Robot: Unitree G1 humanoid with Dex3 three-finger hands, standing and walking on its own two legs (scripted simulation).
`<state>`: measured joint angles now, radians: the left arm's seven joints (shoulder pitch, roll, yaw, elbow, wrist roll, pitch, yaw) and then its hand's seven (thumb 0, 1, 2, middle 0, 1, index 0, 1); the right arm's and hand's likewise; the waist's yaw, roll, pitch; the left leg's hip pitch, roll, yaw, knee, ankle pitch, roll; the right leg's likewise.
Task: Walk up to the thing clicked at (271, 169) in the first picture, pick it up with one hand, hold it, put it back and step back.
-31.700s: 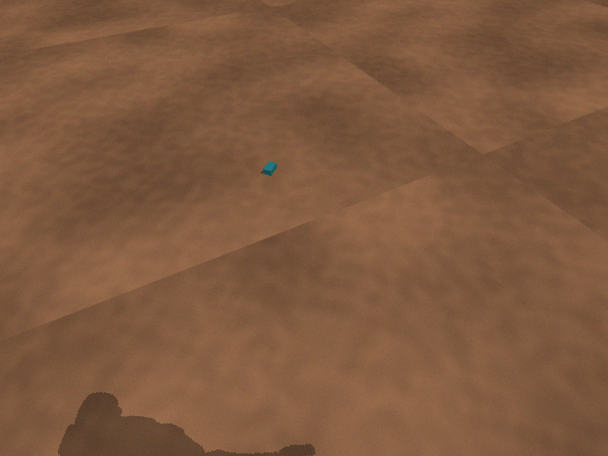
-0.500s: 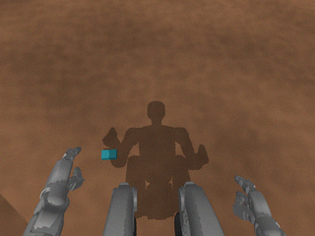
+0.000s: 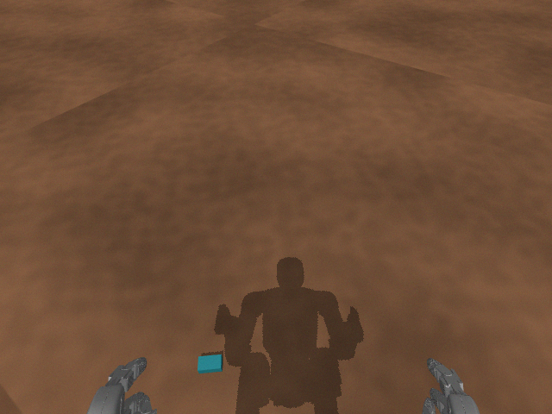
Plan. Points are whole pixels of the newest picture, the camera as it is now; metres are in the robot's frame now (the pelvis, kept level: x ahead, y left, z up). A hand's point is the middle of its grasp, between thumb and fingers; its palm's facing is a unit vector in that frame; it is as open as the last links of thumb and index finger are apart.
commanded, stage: home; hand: left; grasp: from above
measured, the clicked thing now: (210, 363) +0.45 +0.22 -0.69
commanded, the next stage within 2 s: none
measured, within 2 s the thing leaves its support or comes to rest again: neither
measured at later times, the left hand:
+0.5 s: hand out of the picture +0.16 +0.18 -0.04, palm faces +0.06 -0.98 -0.20, open 7.4 cm
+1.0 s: hand out of the picture +0.17 +0.18 -0.04, palm faces +0.05 -0.98 -0.20, open 7.4 cm
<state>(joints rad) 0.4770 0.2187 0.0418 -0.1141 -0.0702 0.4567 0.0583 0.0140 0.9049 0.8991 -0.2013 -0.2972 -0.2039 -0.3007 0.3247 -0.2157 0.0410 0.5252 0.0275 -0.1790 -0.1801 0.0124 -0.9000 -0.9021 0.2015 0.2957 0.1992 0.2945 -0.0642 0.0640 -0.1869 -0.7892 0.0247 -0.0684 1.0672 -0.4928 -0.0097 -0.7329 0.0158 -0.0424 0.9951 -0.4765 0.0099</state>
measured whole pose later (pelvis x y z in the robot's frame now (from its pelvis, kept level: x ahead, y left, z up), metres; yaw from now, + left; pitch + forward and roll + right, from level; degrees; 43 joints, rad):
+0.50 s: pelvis +0.00 -0.01 +0.01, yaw +1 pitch +9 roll -2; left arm 0.50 0.22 0.03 -0.12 -0.05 0.45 0.01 0.02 0.91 0.90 -0.20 -0.30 -0.20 -0.30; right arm 0.28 -0.22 0.04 0.53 0.00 -0.25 -0.18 0.01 -0.90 -0.90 0.20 0.30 0.20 0.29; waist -0.03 0.05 -0.15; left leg -0.70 0.02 -0.07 1.01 -0.47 -0.02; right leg -0.64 0.01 -0.05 0.95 -0.47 0.00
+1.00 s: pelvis +0.01 +0.00 +0.01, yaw +0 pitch +10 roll -3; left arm 0.50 0.23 0.03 -0.12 -0.05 0.45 0.01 0.01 0.91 0.90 -0.20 -0.30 -0.20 -0.30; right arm 0.29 -0.22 0.03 0.54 0.01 -0.25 -0.19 0.01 -0.90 -0.90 0.20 0.30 0.20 0.29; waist -0.04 0.05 -0.16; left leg -0.69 0.02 -0.06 1.01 -0.48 -0.01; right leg -0.64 0.01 -0.04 0.95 -0.47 0.01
